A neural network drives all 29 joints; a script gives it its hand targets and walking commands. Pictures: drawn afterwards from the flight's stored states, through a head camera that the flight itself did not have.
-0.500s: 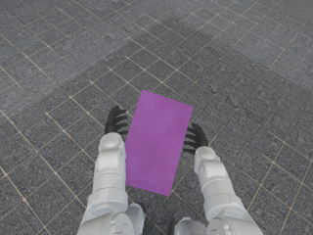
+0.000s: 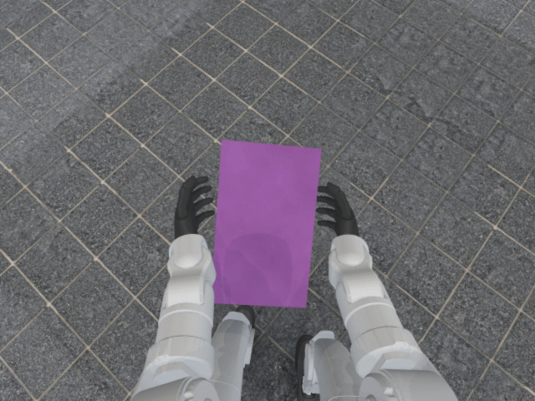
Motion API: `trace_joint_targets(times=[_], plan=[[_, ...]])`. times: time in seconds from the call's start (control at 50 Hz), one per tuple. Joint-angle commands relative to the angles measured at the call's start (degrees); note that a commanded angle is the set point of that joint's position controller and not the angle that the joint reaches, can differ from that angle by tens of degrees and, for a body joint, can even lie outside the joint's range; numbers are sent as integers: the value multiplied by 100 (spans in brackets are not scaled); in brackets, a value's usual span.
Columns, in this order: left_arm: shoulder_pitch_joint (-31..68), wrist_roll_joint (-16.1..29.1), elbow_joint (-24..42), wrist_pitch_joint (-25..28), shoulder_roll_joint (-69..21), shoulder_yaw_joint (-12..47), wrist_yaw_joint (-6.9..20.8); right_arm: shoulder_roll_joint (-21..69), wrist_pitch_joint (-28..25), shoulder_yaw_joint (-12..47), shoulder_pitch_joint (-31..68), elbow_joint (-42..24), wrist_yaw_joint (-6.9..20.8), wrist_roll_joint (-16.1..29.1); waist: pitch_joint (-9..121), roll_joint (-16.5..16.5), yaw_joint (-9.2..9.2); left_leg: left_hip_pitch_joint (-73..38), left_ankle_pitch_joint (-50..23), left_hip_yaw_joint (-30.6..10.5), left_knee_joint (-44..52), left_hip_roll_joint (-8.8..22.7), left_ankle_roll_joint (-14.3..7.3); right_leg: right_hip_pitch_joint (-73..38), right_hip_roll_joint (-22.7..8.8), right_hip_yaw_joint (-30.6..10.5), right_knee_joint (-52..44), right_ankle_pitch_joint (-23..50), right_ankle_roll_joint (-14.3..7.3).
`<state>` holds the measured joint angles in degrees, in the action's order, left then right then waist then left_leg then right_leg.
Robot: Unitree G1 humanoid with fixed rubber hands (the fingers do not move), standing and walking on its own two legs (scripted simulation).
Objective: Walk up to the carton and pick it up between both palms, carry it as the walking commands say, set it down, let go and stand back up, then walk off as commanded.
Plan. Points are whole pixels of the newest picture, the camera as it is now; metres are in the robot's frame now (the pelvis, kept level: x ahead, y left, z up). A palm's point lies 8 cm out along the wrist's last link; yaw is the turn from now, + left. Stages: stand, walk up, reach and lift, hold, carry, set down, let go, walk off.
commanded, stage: set down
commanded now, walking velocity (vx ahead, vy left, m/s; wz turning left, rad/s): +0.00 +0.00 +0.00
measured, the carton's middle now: (262, 218) +0.40 +0.06 -0.18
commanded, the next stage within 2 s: none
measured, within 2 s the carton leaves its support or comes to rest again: neither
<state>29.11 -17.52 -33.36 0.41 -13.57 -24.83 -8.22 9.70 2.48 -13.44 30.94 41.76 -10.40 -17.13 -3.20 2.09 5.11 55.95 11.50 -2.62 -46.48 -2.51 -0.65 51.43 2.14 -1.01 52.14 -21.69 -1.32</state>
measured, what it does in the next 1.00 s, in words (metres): lowers itself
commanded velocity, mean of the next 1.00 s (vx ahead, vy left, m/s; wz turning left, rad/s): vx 0.00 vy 0.00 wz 0.00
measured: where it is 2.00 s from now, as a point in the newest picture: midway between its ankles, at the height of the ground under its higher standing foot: (272, 367)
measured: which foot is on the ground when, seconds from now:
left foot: down 0.00-1.00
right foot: down 0.00-1.00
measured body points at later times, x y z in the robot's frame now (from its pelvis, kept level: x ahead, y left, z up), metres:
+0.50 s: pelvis -0.04 +0.01 -0.06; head +0.22 +0.03 +0.31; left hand +0.34 +0.18 -0.19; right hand +0.37 -0.06 -0.19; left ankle +0.10 +0.12 -0.68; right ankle +0.02 -0.10 -0.68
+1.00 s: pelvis -0.04 +0.00 -0.15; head +0.24 +0.01 +0.21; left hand +0.40 +0.17 -0.27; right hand +0.42 -0.07 -0.27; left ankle +0.10 +0.12 -0.68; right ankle +0.02 -0.10 -0.68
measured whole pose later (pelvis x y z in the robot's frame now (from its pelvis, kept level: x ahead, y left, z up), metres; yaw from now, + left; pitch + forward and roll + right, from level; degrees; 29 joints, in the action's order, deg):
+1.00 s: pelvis -0.04 +0.00 -0.15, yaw -1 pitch +39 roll +0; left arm 47.1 -8.3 -40.6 -3.2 -6.0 -22.1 -13.9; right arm 4.2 3.6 -12.5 51.0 48.8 -15.6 -10.8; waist 2.0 2.1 4.0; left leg 100.9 20.5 -1.9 -82.9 -2.9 0.2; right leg 95.6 4.2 -1.0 89.2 -32.1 -0.6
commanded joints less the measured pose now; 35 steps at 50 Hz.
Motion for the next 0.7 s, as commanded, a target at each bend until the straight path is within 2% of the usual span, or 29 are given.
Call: trace_joint_targets(times=[0.0,0.1,0.2,0.34,0.44,0.48,0.5,0.52,0.54,0.58,0.64,0.68], plan=[[1654,138,-910,124,-3011,2307,744,3274,-812,2198,2666,-297,683,367,3987,-29,82,-1931,-1245,-146,-838,-438,-64,-497,574,-825,-266,1598,-71],[1845,240,-763,295,-2414,2295,535,2844,-926,2169,2685,-278,456,479,4024,86,62,-1501,-1014,-59,-1124,-442,-50,-35,627,-734,31,1407,-45],[1995,557,-573,433,-1913,2414,286,2280,-1021,2244,2835,-457,231,707,4348,18,46,-1343,-849,38,-1400,-478,-8,307,653,-568,381,1150,-29],[2398,1033,-327,494,-1256,2560,-10,1539,-935,2053,3009,-423,6,989,4566,-215,-118,-1079,-281,97,-1619,-528,45,815,647,-305,800,482,-63],[2734,1136,-241,477,-1233,2627,-113,1464,-869,2026,3291,-287,5,1131,4767,-339,-89,-957,-126,53,-1755,-560,45,1259,652,-216,1128,251,-102],[3011,1166,-270,436,-1264,2646,-120,1484,-824,1961,3476,-185,24,1135,4732,-344,-166,-776,90,41,-1844,-574,42,1497,655,-192,1243,64,-112],[3007,1116,-330,419,-1321,2631,-121,1542,-802,1952,3529,-113,49,1158,4715,-346,-143,-697,164,31,-1874,-580,30,1583,656,-188,1318,14,-110],[3186,1140,-349,393,-1404,2652,-121,1571,-785,1916,3629,-70,58,1129,4722,-336,-218,-624,277,8,-1932,-590,34,1713,668,-163,1399,-76,-116],[3259,1092,-377,366,-1441,2607,-104,1666,-756,1918,3761,-48,81,1145,4762,-335,-148,-497,308,45,-2006,-606,33,1763,680,-174,1440,-88,-113],[3508,1086,-446,323,-1648,2620,-80,1857,-714,1887,3976,38,124,1169,4928,-344,-183,-405,407,22,-2130,-628,32,1926,718,-151,1623,-176,-102],[3821,1013,-496,217,-1878,2586,-42,2135,-629,1940,4358,76,202,1193,5096,-281,-104,-182,484,55,-2379,-640,38,2177,758,-172,1838,-304,-79],[4056,1002,-529,147,-2084,2638,9,2373,-566,1955,4554,134,261,1187,5264,-210,-137,-45,552,47,-2567,-637,42,2335,782,-156,2008,-382,-52]])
